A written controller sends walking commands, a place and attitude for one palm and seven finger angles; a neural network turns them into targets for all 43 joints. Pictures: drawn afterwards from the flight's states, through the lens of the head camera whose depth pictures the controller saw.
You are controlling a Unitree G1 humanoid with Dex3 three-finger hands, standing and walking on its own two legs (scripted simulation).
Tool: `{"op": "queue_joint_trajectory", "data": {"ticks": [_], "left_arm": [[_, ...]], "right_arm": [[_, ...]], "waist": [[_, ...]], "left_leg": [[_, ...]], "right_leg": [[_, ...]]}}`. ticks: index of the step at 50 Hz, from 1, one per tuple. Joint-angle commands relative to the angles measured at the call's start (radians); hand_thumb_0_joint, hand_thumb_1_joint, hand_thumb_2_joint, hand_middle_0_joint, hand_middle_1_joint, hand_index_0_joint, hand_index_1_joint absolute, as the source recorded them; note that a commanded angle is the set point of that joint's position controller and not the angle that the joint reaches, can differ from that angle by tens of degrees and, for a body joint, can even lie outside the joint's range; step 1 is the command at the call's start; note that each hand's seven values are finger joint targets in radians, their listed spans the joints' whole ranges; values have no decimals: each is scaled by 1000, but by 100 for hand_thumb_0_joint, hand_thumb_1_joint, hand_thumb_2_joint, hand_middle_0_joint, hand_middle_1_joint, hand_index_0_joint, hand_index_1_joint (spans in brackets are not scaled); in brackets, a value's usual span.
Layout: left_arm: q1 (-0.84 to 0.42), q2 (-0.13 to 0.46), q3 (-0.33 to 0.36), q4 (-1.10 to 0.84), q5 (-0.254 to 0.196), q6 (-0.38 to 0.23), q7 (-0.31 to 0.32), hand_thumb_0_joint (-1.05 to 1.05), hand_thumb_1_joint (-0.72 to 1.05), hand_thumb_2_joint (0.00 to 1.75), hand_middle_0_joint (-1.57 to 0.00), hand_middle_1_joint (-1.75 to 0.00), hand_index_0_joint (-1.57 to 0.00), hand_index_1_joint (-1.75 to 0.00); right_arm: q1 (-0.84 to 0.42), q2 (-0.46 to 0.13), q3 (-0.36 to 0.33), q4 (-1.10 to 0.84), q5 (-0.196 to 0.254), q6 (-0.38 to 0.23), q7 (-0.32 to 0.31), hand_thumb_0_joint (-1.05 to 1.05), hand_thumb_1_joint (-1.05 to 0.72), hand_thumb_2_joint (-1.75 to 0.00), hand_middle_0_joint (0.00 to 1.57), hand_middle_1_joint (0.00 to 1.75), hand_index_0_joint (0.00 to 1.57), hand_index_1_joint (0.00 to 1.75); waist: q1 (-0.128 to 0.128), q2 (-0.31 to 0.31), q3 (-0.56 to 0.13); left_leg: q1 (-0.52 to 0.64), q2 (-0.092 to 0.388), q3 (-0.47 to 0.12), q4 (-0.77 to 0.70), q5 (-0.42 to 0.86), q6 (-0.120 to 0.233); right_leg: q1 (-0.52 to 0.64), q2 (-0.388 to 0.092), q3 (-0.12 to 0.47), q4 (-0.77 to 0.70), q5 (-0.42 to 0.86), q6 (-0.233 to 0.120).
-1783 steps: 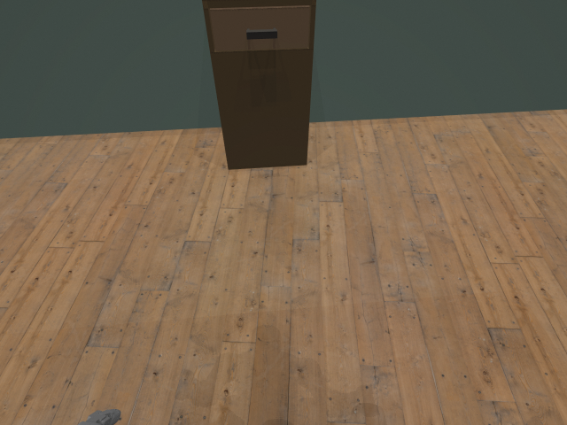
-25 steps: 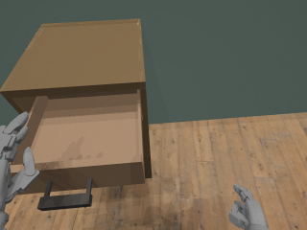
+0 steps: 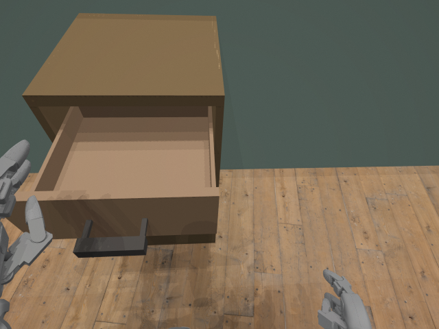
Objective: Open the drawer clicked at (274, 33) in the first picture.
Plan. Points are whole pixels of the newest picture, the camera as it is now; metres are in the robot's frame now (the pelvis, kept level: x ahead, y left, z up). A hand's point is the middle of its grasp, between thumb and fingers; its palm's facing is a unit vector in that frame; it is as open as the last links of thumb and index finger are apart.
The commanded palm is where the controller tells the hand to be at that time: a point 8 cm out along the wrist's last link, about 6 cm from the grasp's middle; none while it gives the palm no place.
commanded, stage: step back with the hand held close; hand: left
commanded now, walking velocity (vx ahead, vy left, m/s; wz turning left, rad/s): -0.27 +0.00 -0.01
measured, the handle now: (114, 235) +0.28 +0.23 -0.02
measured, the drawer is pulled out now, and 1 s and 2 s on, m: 0.25 0.25 0.25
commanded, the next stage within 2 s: stop stepping back and stand still in 0.44 s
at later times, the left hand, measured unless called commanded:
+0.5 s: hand (75, 313) +0.12 +0.16 +0.18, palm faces +0.15 -0.82 -0.55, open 7.4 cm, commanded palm +0.05 +0.23 +0.19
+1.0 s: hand out of the picture -0.02 +0.19 +0.19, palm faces +0.44 -0.78 -0.43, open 7.4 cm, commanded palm -0.08 +0.23 +0.19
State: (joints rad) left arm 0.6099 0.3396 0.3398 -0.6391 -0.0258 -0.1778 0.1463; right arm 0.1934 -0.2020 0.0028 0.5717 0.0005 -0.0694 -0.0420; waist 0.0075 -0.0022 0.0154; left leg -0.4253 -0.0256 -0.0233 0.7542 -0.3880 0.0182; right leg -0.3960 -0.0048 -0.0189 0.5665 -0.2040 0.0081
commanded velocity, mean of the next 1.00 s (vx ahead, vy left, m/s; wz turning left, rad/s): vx -0.10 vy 0.02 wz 0.02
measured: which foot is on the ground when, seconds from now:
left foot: down 0.00-0.42, up 0.44-0.70, down 0.72-1.00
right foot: down 0.00-0.06, up 0.08-0.36, down 0.38-1.00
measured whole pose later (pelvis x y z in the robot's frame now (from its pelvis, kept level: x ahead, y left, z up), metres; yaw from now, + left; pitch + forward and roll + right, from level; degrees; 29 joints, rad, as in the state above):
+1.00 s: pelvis -0.20 -0.05 +0.00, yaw +1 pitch -1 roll +0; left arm 0.58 0.37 0.36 -0.56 -0.03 -0.17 0.17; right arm 0.23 -0.18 0.03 0.61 0.01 -0.08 -0.04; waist 0.00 0.02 -0.03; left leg -0.28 0.02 -0.01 0.70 -0.46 0.03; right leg -0.32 0.01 -0.10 0.56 -0.25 -0.07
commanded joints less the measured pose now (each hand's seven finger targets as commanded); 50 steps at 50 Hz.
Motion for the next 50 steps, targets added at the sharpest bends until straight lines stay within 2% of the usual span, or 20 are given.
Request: {"op": "queue_joint_trajectory", "data": {"ticks": [1,2,4,6,10,12,18,20,22,24,27,33,36,38,40,45,47,48,49,50], "left_arm": [[0,194,160,-196,-2,-61,30,0,90,90,-20,-30,-20,-30],[-9,216,177,-239,5,-68,34,0,90,90,-20,-30,-20,-30],[-2,210,186,-245,3,-84,33,0,90,90,-20,-30,-20,-30],[13,195,175,-280,-7,-86,34,0,90,90,-20,-30,-20,-30],[45,150,127,-280,-11,-66,26,0,90,90,-20,-30,-20,-30],[53,153,128,-252,-15,-53,22,0,90,90,-20,-30,-20,-30],[90,208,188,-228,-41,-65,-2,0,90,90,-20,-30,-20,-30],[104,246,224,-232,-43,-83,-15,0,90,90,-20,-30,-20,-30],[105,253,214,-218,-43,-90,-12,0,90,90,-20,-30,-20,-30],[188,218,214,-148,-50,-76,-3,0,90,90,-20,-30,-20,-30],[149,187,187,-109,-18,-69,16,0,90,90,-20,-30,-20,-30],[114,176,144,-177,-3,-35,54,0,90,90,-20,-30,-20,-30],[65,197,126,-302,-15,-47,61,0,90,90,-20,-30,-20,-30],[95,212,143,-293,-8,-43,58,0,90,90,-20,-30,-20,-30],[69,219,154,-290,-1,-42,55,0,90,90,-20,-30,-20,-30],[-48,179,124,-83,-5,-38,41,0,90,90,-20,-30,-20,-30],[-70,160,101,-22,-2,-29,30,0,90,90,-20,-30,-20,-30],[-95,169,90,-17,1,-30,23,0,90,90,-20,-30,-20,-30],[-117,166,77,-22,-1,-34,16,0,90,90,-20,-30,-20,-30],[-132,173,81,-27,-2,-42,10,0,90,90,-20,-30,-20,-30]], "right_arm": [[-92,-114,-42,-157,2,-49,-23,0,-90,-90,20,30,20,30],[-112,-136,-52,-170,1,-54,-29,0,-90,-90,20,30,20,30],[-78,-97,-58,-160,-12,-78,-18,0,-90,-90,20,30,20,30],[-64,-100,-62,-143,-25,-95,-12,0,-90,-90,20,30,20,30],[-64,-112,-67,-110,-4,-110,6,0,-90,-90,20,30,20,30],[-86,-116,-59,-104,-9,-110,6,0,-90,-90,20,30,20,30],[-137,-126,-43,-120,1,-93,7,0,-90,-90,20,30,20,30],[-148,-120,-49,-144,14,-80,10,0,-90,-90,20,30,20,30],[-129,-104,-67,-166,51,-50,13,0,-90,-90,20,30,20,30],[-155,-80,-63,-159,50,-46,-5,0,-90,-90,20,30,20,30],[-224,-31,-17,-158,21,-11,-34,0,-90,-90,20,30,20,30],[-99,-97,-38,-172,11,-19,-47,0,-90,-90,20,30,20,30],[-83,-147,-66,-191,15,-62,-40,0,-90,-90,20,30,20,30],[-61,-137,-72,-184,23,-80,-22,0,-90,-90,20,30,20,30],[-75,-108,-46,-163,11,-85,-12,0,-90,-90,20,30,20,30],[-91,-135,-46,-128,20,-83,-14,0,-90,-90,20,30,20,30],[-96,-135,-55,-136,22,-66,-21,0,-90,-90,20,30,20,30],[-94,-131,-51,-129,24,-58,-20,0,-90,-90,20,30,20,30],[-86,-127,-53,-115,20,-51,-14,0,-90,-90,20,30,20,30],[-84,-129,-52,-105,13,-49,-10,0,-90,-90,20,30,20,30]], "waist": [[-24,40,-72],[-15,225,-79],[-17,251,-160],[-15,202,-155],[-9,170,-196],[-12,227,-176],[6,180,-200],[12,60,-215],[10,-305,-280],[4,-204,-252],[-19,-117,-162],[-40,-95,-206],[-10,120,-173],[-9,174,-188],[-19,275,-102],[-26,54,51],[-30,-79,106],[-35,-184,87],[-38,-233,49],[-42,-220,16]], "left_leg": [[116,96,-95,-374,78,15],[55,222,-231,-462,198,50],[48,341,-275,-453,453,113],[93,350,-254,-399,608,144],[318,283,-134,-321,848,102],[324,287,-126,-336,827,95],[198,251,-139,-305,546,62],[158,179,-45,-216,382,18],[0,-23,65,198,-84,-47],[-118,-3,-48,442,-154,-46],[-146,28,-3,277,-176,-57],[157,20,62,-346,132,-10],[277,202,-89,-429,478,41],[399,239,-96,-344,695,59],[244,230,-110,-422,521,54],[-121,154,-56,-407,-262,65],[-70,48,11,-181,-249,39],[3,-3,56,29,-166,23],[39,-10,68,189,-105,20],[46,10,34,236,-69,18]], "right_leg": [[-13,-108,104,-79,-40,-43],[30,-18,35,108,-33,-1],[18,7,39,416,-276,1],[-45,5,76,521,-300,1],[-76,11,-11,299,-226,14],[-40,12,-23,201,-209,14],[193,-3,-34,-181,27,14],[238,-55,-22,-250,220,3],[266,-312,190,-228,770,-109],[252,-370,144,-179,778,-164],[275,-295,74,-142,839,-150],[333,-231,98,-117,499,-79],[233,-104,34,-2,200,-12],[95,-44,-26,62,-6,-7],[107,-35,-45,91,-162,1],[281,-22,2,-94,-225,0],[71,-94,197,-290,-512,-57],[-31,-201,356,-405,-626,-102],[-61,-285,438,-462,-620,-138],[-54,-293,416,-448,-540,-150]]}}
